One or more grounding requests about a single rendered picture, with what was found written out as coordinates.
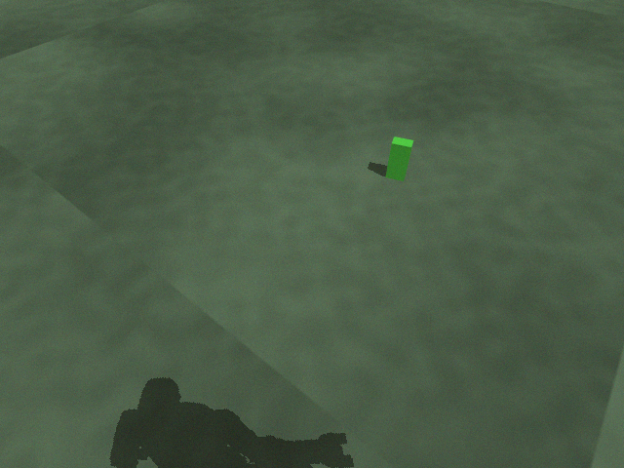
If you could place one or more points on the carton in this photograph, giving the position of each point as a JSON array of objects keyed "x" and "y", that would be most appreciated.
[{"x": 399, "y": 158}]

